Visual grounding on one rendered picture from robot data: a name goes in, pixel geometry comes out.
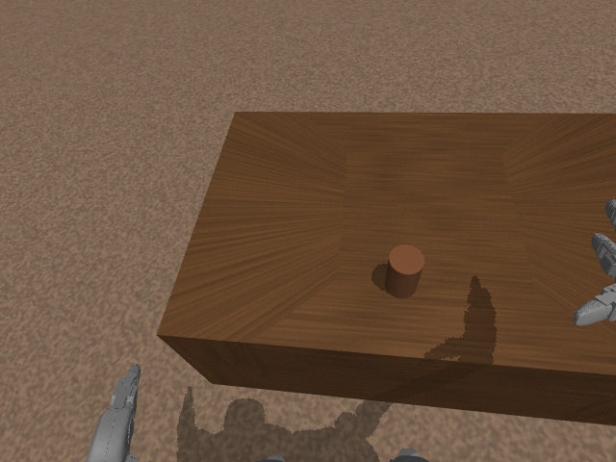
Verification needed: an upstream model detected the can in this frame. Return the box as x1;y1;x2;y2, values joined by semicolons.
385;244;424;298

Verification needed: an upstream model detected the right robot hand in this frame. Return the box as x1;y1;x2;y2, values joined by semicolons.
573;199;616;325

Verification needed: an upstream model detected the left robot hand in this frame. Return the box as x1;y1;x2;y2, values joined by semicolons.
86;364;150;462

